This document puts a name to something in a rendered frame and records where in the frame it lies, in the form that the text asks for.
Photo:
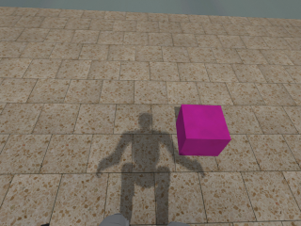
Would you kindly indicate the left robot thigh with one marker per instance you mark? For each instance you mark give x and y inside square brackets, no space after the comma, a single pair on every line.
[115,220]

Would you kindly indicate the carton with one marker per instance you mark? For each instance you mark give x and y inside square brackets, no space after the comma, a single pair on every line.
[201,130]

